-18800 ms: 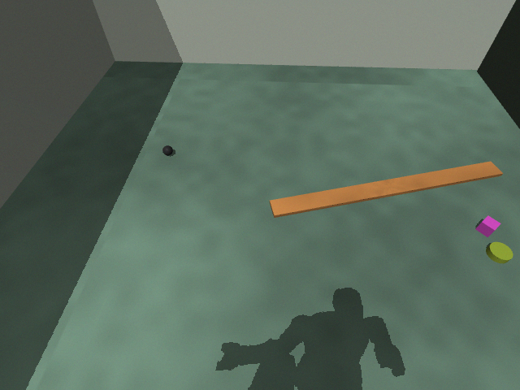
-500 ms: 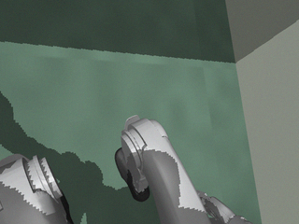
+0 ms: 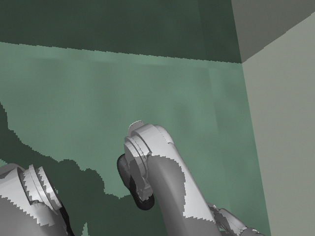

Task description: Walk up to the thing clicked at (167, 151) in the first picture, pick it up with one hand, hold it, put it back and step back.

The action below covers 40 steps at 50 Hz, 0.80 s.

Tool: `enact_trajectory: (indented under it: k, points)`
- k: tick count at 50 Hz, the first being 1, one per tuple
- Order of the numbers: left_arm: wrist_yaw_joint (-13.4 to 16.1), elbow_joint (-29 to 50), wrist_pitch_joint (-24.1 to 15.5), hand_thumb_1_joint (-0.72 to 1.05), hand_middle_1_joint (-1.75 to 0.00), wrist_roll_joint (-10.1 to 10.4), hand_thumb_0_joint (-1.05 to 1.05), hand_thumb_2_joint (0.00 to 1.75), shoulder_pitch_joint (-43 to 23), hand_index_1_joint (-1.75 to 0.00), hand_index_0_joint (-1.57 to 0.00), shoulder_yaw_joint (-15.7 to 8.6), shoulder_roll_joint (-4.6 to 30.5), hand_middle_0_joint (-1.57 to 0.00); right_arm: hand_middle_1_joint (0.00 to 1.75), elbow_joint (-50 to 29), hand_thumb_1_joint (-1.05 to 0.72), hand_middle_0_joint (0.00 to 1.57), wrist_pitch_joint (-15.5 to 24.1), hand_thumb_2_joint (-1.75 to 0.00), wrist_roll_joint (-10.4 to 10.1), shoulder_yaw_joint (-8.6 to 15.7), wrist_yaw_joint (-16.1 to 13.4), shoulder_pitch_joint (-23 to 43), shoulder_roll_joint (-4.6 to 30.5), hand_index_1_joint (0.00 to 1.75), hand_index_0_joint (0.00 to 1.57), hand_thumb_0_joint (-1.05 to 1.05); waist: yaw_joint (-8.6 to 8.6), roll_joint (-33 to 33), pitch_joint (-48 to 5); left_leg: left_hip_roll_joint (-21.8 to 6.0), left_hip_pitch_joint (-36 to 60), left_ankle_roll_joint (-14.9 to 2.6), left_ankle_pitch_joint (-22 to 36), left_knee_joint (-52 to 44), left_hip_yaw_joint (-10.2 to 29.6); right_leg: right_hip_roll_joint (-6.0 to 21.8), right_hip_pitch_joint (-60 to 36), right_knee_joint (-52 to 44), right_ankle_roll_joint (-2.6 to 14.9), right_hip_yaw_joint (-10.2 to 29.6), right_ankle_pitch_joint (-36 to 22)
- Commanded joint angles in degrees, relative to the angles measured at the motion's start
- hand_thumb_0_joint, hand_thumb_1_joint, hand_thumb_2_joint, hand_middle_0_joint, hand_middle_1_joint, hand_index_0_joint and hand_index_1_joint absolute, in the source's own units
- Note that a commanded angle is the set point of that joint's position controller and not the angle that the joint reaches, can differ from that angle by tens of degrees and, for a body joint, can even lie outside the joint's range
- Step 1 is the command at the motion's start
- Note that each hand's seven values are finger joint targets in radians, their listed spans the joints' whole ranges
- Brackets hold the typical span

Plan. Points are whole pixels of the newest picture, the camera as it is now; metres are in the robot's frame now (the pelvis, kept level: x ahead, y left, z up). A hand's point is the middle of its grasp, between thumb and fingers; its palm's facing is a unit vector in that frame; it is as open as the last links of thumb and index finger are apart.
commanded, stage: close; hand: left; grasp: from above
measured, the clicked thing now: out of the picture +0.46 +0.30 -0.28
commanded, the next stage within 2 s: settle in 1.06 s
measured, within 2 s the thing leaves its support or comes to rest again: leaves its support in 1.48 s
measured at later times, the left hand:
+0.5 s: hand out of the picture +0.44 +0.30 -0.26, palm faces -0.43 -0.15 -0.89, open 9.6 cm
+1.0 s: hand out of the picture +0.44 +0.30 -0.26, palm faces -0.43 -0.16 -0.89, open 7.8 cm
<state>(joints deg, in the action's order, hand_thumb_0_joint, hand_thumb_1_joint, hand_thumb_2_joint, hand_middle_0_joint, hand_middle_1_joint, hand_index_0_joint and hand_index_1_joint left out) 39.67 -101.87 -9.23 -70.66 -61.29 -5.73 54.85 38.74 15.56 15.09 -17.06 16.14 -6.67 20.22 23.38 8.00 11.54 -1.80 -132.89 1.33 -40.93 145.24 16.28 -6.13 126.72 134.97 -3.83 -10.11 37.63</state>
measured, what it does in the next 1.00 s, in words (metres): stands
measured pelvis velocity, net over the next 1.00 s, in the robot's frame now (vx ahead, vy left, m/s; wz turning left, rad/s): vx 0.00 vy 0.00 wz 0.00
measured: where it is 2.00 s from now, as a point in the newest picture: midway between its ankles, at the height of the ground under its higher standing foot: (104, 212)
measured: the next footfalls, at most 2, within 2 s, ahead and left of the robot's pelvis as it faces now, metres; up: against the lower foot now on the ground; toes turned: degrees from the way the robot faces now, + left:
none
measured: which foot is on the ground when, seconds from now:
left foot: down 0.00-1.00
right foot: down 0.00-1.00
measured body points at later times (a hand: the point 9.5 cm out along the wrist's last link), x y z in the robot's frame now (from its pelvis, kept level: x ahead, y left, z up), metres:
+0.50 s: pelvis +0.00 +0.00 +0.00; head +0.28 +0.12 +0.33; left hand +0.46 +0.30 -0.21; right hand +0.04 -0.25 -0.05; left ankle +0.07 +0.13 -0.28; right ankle +0.12 -0.12 -0.28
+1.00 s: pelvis +0.00 +0.00 +0.00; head +0.28 +0.12 +0.33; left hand +0.46 +0.31 -0.20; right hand +0.03 -0.25 -0.05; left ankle +0.07 +0.13 -0.28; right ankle +0.12 -0.12 -0.28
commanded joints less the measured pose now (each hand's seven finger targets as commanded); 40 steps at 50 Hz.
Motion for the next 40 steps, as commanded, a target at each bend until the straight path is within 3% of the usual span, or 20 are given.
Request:
enact_trajectory:
  k: [1, 8, 11, 15, 18, 20, 23, 25, 27, 29, 33, 35, 40]
  points:
    - [1.6, 4.8, 0.7, -0.1, -0.93, 1.2, 0.0, 0.7, -11.9, -0.88, -0.37, 0.0, 11.1, -0.32, 0.3, 1.5, -0.9, 0.2, -0.3, -0.9, -0.8, 5.1, -0.5, -11.4, 18.2, 0.3, 0.2, 0.0, 2.59, -29.6, -37.7, -1.7, 26.1, -1.56, 12.3, -14.7, -6.6, -1.4, -23.0, -12.5, 4.69, -6.2, -15.5]
    - [0.5, 5.0, -0.3, -0.01, -0.87, 1.3, 0.0, 0.62, -13.4, -0.82, -0.44, 2.0, 9.9, -0.39, 0.3, 0.8, -0.9, 0.2, -0.1, -0.9, -1.1, 4.7, -0.6, -10.3, 18.1, 0.3, 0.2, 0.0, 3.64, -28.4, -34.2, -1.7, 25.5, -1.5, 9.1, -15.2, -6.0, -0.8, -20.0, -12.0, 4.71, -6.7, -12.8]
    - [1.1, 5.7, -0.8, 0.04, -0.86, 1.1, 0.0, 0.62, -13.5, -0.81, -0.47, 0.7, 11.6, -0.42, 0.3, 0.7, -0.9, 0.2, 0.0, -0.9, -1.1, 4.8, -0.8, -11.0, 18.8, 0.3, 0.2, 0.0, 2.82, -28.5, -35.7, -1.6, 25.8, -1.55, 9.6, -15.3, -6.2, -0.9, -20.7, -12.6, 4.68, -6.7, -12.9]
    - [1.0, 5.3, -0.9, 0.09, -0.83, 1.1, 0.0, 0.57, -13.3, -0.77, -0.51, 2.4, 9.6, -0.45, 0.3, 0.6, -0.9, 0.2, 0.3, -0.9, -0.5, 4.3, -0.5, -10.9, 18.5, 0.3, 0.2, 0.0, 4.1, -28.4, -35.8, -1.7, 26.7, -1.54, 11.1, -14.7, -6.3, -1.2, -22.0, -12.7, 4.41, -6.6, -14.9]
    - [2.0, 5.5, -0.9, 0.13, -0.81, 1.1, 0.0, 0.55, -13.6, -0.75, -0.55, 0.6, 11.9, -0.49, 0.3, 1.2, -0.9, 0.2, 0.2, -0.9, -0.6, 4.2, -0.7, -11.4, 18.9, 0.3, 0.2, 0.0, 3.26, -29.7, -37.3, -1.9, 27.5, -1.22, 12.0, -15.5, -6.0, -1.1, -22.8, -12.6, 4.62, -6.8, -15.2]
    - [1.8, 5.4, -0.6, 0.15, -0.8, 1.0, 0.0, 0.55, -14.0, -0.74, -0.56, 2.2, 10.3, -0.51, 0.3, 0.9, -0.9, 0.2, 0.6, -0.9, -0.6, 4.5, -0.7, -10.6, 19.0, 0.3, 0.2, 0.0, 3.46, -29.4, -36.1, -1.8, 27.1, -1.24, 11.3, -14.8, -6.3, -1.1, -21.8, -12.5, 4.51, -6.6, -14.9]
    - [2.1, 6.0, -0.5, 0.21, -0.78, 1.4, 0.0, 0.54, -14.1, -0.72, -0.61, 1.8, 11.0, -0.56, 0.3, 1.2, -0.9, 0.2, 0.7, -0.9, -0.6, 4.7, -0.5, -11.4, 19.8, 0.3, 0.2, 0.0, 3.97, -30.6, -37.2, -1.9, 28.0, -1.24, 13.0, -15.1, -6.2, -1.3, -23.0, -12.7, 4.55, -6.6, -16.4]
    - [2.4, 5.4, -0.1, 0.23, -0.76, 1.1, 0.0, 0.51, -12.8, -0.7, -0.63, 0.6, 12.5, -0.57, 0.3, 1.2, -0.9, 0.2, 0.6, -0.9, -0.8, 4.0, -0.5, -10.7, 19.3, 0.3, 0.2, 0.0, 2.91, -29.8, -37.6, -2.1, 28.0, -1.13, 13.9, -14.9, -6.0, -1.3, -23.6, -12.3, 4.51, -6.6, -17.1]
    - [2.1, 4.9, 0.1, 0.27, -0.75, 1.2, 0.0, 0.51, -13.9, -0.69, -0.66, 1.7, 11.1, -0.6, 0.3, 0.8, -0.9, 0.2, 0.8, -0.9, -0.5, 3.8, -0.2, -10.7, 18.9, 0.3, 0.2, 0.0, 4.15, -29.1, -35.8, -1.9, 26.8, -1.43, 12.4, -14.1, -6.5, -1.2, -23.2, -12.6, 4.29, -6.4, -16.3]
    - [2.0, 5.8, 0.3, 0.3, -0.74, 1.7, 0.0, 0.48, -14.2, -0.68, -0.68, 0.7, 11.9, -0.62, 0.3, 1.2, -0.9, 0.2, 0.9, -0.9, -0.7, 4.4, -0.2, -11.5, 19.4, 0.3, 0.2, 0.0, 3.59, -30.1, -36.3, -1.9, 27.1, -1.36, 12.6, -14.7, -6.2, -1.2, -22.6, -12.7, 4.51, -6.7, -15.9]
    - [1.0, 4.7, 0.4, 0.36, -0.7, 2.1, 0.0, 0.43, -12.6, -0.64, -0.73, 1.0, 12.3, -0.66, 0.3, 0.5, -0.9, 0.2, 0.9, -0.9, -0.8, 3.5, -0.2, -11.5, 19.2, 0.3, 0.2, 0.0, 4.04, -28.2, -36.1, -1.9, 26.1, -1.71, 12.8, -14.2, -6.2, -1.2, -23.5, -13.1, 4.21, -6.6, -16.2]
    - [0.8, 4.5, 0.1, 0.4, -0.71, 2.5, 0.0, 0.43, -12.6, -0.64, -0.75, 0.9, 12.6, -0.69, 0.3, 0.7, -0.9, 0.2, 1.0, -0.9, -1.1, 3.8, -0.5, -10.9, 19.4, 0.3, 0.2, 0.0, 3.35, -28.8, -35.3, -1.9, 25.8, -1.5, 11.2, -14.8, -6.1, -1.0, -22.4, -12.8, 4.43, -6.6, -14.5]
    - [0.0, 5.5, -0.7, 0.5, -0.68, 2.6, 0.0, 0.39, -12.6, -0.6, -0.83, 2.0, 11.2, -0.76, 0.3, 0.1, -0.9, 0.2, 0.4, -0.9, -0.8, 3.9, -1.0, -11.4, 18.7, 0.3, 0.2, 0.0, 3.61, -28.5, -35.4, -1.8, 25.5, -1.56, 9.6, -15.3, -6.1, -1.2, -23.0, -13.1, 4.58, -6.5, -13.2]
